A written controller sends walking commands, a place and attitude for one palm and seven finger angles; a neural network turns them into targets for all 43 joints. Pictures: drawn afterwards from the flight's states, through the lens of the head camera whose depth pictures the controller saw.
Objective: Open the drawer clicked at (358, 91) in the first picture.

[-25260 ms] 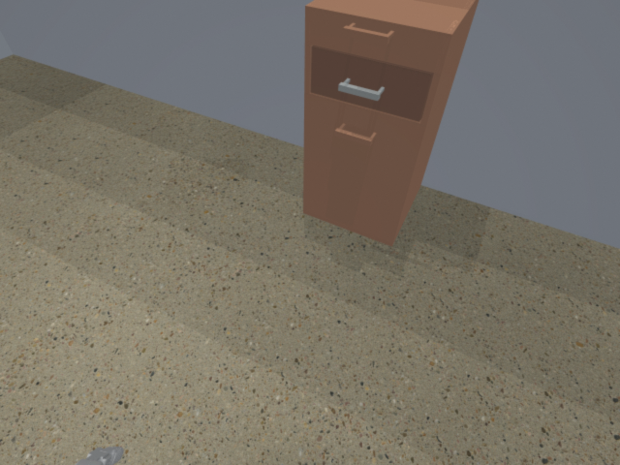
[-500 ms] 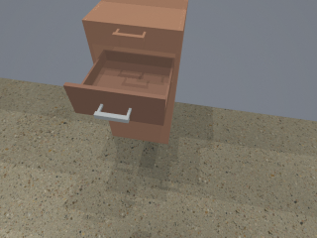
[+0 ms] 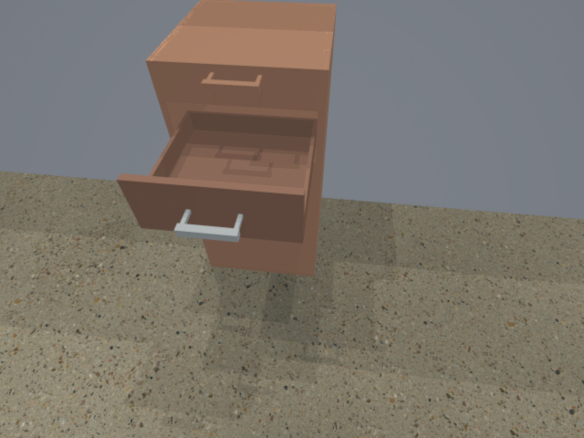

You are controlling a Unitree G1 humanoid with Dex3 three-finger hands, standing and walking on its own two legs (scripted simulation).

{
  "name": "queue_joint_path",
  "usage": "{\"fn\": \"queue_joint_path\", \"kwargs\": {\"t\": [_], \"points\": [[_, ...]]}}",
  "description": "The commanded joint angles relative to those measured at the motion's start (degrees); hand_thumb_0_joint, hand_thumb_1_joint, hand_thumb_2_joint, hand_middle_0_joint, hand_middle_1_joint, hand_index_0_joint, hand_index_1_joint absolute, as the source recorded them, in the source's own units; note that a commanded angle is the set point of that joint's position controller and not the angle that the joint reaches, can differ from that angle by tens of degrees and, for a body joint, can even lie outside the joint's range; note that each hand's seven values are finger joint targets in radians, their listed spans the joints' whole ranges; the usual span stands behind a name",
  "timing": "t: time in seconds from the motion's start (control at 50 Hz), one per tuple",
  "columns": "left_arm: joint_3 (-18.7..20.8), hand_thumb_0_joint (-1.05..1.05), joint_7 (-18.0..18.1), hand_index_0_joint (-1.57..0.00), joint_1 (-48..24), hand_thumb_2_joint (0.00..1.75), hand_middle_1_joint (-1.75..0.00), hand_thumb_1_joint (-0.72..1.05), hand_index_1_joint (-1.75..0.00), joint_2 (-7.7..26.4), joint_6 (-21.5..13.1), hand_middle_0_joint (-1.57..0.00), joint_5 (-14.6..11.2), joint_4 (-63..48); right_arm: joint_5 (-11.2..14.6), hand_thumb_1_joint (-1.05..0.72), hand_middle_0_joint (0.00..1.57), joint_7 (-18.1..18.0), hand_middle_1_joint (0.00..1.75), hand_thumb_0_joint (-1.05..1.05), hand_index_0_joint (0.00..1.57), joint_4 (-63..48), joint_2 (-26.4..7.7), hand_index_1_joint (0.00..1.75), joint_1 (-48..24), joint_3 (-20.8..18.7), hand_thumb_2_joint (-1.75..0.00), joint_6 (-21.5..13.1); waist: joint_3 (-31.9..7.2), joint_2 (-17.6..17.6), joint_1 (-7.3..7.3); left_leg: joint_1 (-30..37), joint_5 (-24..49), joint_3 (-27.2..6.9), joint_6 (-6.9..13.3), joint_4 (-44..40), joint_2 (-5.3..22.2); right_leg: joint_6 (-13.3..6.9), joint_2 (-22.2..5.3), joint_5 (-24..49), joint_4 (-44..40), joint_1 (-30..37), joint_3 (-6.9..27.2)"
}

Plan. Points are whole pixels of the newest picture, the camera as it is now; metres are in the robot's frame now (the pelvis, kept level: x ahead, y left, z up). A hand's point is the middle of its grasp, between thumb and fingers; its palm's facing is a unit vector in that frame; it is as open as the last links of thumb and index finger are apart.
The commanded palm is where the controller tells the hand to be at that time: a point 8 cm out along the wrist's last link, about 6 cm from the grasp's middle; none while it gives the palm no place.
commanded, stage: let the arm hang, fingers relaxed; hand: left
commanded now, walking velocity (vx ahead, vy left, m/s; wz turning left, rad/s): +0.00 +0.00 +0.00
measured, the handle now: (210, 224) +0.53 +0.20 -0.09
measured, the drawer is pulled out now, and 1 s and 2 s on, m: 0.30 0.30 0.30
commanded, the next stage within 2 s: look to check the result in 0.12 s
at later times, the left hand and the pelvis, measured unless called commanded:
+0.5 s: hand out of the picture +0.00 +0.15 -0.17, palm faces +0.04 -0.98 -0.18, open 7.3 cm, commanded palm none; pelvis +0.02 -0.01 +0.00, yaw +0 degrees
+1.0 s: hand out of the picture +0.03 +0.16 -0.17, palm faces +0.04 -0.98 -0.20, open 7.3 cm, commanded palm none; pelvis +0.03 -0.01 +0.00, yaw +0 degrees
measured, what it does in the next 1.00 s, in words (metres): stands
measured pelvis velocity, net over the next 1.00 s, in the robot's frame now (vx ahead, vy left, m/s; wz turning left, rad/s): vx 0.03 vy -0.01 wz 0.00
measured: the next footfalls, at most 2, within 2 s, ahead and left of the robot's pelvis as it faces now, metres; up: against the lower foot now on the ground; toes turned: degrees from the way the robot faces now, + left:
none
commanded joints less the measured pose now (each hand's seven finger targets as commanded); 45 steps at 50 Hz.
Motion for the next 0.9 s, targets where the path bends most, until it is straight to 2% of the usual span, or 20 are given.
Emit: {"fn": "queue_joint_path", "kwargs": {"t": [0.0, 0.1, 0.14, 0.24, 0.32, 0.42, 0.52, 0.54, 0.58, 0.68, 0.76, 0.88], "points": [[0.8, 0.0, 0.1, -0.2, 4.3, 0.9, -0.3, 0.9, -0.3, 4.9, -0.5, -0.2, 0.2, -1.2, -0.1, -0.9, 0.2, -0.1, 0.3, 0.0, 0.2, 0.0, -5.0, 0.3, 7.0, -1.1, -0.9, 0.0, 5.0, -1.0, 0.11, -5.7, -1.8, -5.8, 1.6, -7.4, 5.4, -1.2, -5.0, -4.2, -5.2, 1.8, 6.0], [0.7, 0.0, 0.0, -0.2, 4.0, 0.9, -0.3, 0.9, -0.3, 5.2, -0.7, -0.2, 0.1, -1.0, 0.1, -0.9, 0.2, -0.1, 0.3, 0.0, 0.2, 0.2, -5.3, 0.3, 6.2, -1.1, -0.9, 0.0, 3.5, -0.4, -0.01, -3.8, 0.3, -5.3, 1.4, -7.1, 5.3, -1.3, -5.3, -2.3, -5.4, 2.8, 6.1], [0.7, 0.0, 0.0, -0.2, 3.8, 0.9, -0.3, 0.9, -0.3, 5.1, -0.8, -0.2, 0.2, -0.8, 0.1, -0.9, 0.2, -0.1, 0.3, 0.0, 0.2, 0.3, -5.4, 0.3, 6.0, -1.1, -0.9, 0.1, 4.1, -1.1, -0.07, -3.4, 0.7, -5.2, 1.3, -7.0, 5.4, -1.3, -5.4, -2.1, -5.7, 2.4, 5.7], [0.6, 0.0, 0.0, -0.2, 3.6, 0.9, -0.3, 0.9, -0.3, 5.3, -0.7, -0.2, 0.1, -0.3, 0.0, -0.9, 0.2, -0.2, 0.3, 0.0, 0.2, 0.7, -5.6, 0.3, 5.7, -1.0, -0.9, 0.2, 4.1, 0.4, -0.11, -2.6, 0.5, -5.1, 1.2, -7.3, 5.4, -1.3, -5.3, -3.1, -6.1, 2.2, 5.9], [0.6, 0.0, 0.0, -0.2, 3.7, 0.9, -0.3, 0.9, -0.3, 5.4, -0.8, -0.2, 0.1, 0.0, 0.2, -0.9, 0.2, -0.2, 0.3, 0.0, 0.2, 0.8, -5.9, 0.3, 5.6, -1.1, -0.9, 0.3, 3.3, -1.2, -0.03, -1.9, 0.9, -4.7, 1.1, -6.7, 5.2, -1.3, -5.3, -3.1, -6.7, 2.7, 6.1], [0.5, 0.0, 0.0, -0.2, 3.4, 0.9, -0.3, 0.9, -0.3, 5.3, -0.8, -0.2, 0.0, 0.2, 0.1, -0.9, 0.2, -0.3, 0.3, 0.0, 0.2, 1.1, -5.9, 0.3, 5.6, -1.0, -0.9, 0.4, 3.8, 0.2, -0.09, -1.8, 1.3, -4.6, 0.9, -6.7, 5.4, -1.4, -5.3, -2.9, -6.9, 2.5, 6.1], [0.5, 0.0, 0.0, -0.2, 3.5, 0.9, -0.3, 0.9, -0.3, 5.1, -0.9, -0.2, 0.0, 0.3, 0.2, -0.9, 0.2, -0.4, 0.3, 0.0, 0.2, 1.1, -6.1, 0.3, 5.8, -1.0, -0.9, 0.2, 2.3, -0.9, -0.05, -1.2, 3.6, -4.6, 0.9, -6.7, 5.7, -1.3, -5.2, 0.7, -5.9, 4.2, 5.7], [0.5, 0.0, 0.0, -0.2, 3.4, 0.9, -0.3, 0.9, -0.3, 5.3, -0.8, -0.2, -0.1, 0.4, 0.1, -0.9, 0.2, -0.5, 0.3, 0.0, 0.2, 1.3, -6.0, 0.3, 5.7, -0.9, -0.9, 0.1, 2.0, 0.2, -0.01, -0.9, 4.6, -4.6, 1.0, -6.7, 5.6, -1.4, -5.4, 2.1, -5.7, 4.8, 5.5], [0.5, 0.0, 0.0, -0.2, 3.4, 0.9, -0.3, 0.9, -0.3, 5.4, -0.8, -0.2, -0.1, 0.4, 0.2, -0.9, 0.2, -0.5, 0.3, 0.0, 0.2, 1.4, -5.8, 0.3, 5.7, -0.9, -0.9, 0.0, 1.9, 0.0, 0.03, -1.1, 5.1, -4.5, 0.9, -6.6, 5.6, -1.4, -5.5, 3.9, -5.5, 5.6, 5.4], [0.3, 0.0, 0.1, -0.2, 3.1, 0.9, -0.3, 0.9, -0.3, 5.4, -0.8, -0.2, -0.1, 0.4, 0.1, -0.9, 0.2, -0.5, 0.3, 0.0, 0.2, 1.5, -5.9, 0.3, 5.5, -1.0, -0.9, 0.3, 3.2, -0.9, -0.09, -1.2, 4.1, -4.4, 0.7, -6.9, 5.6, -1.3, -5.3, 2.8, -6.0, 4.8, 5.5], [0.4, 0.0, 0.1, -0.2, 2.9, 0.9, -0.3, 0.9, -0.3, 5.6, -0.8, -0.2, -0.1, 0.2, 0.1, -0.9, 0.2, -0.5, 0.3, 0.0, 0.2, 1.5, -5.9, 0.3, 5.3, -1.0, -0.9, 0.3, 3.7, -0.3, -0.12, -1.1, 3.9, -4.4, 0.7, -6.9, 5.6, -1.2, -5.3, 2.2, -6.3, 4.3, 5.6], [0.5, 0.0, 0.0, -0.2, 3.0, 0.9, -0.3, 0.9, -0.3, 5.9, -1.0, -0.2, -0.1, 0.2, 0.1, -0.9, 0.2, -0.5, 0.3, 0.0, 0.2, 1.5, -6.1, 0.3, 4.9, -1.0, -0.9, 0.1, 1.6, 0.0, -0.07, 0.3, 5.8, -4.0, 0.7, -6.8, 5.7, -1.2, -5.5, 5.6, -5.8, 5.9, 5.5]]}}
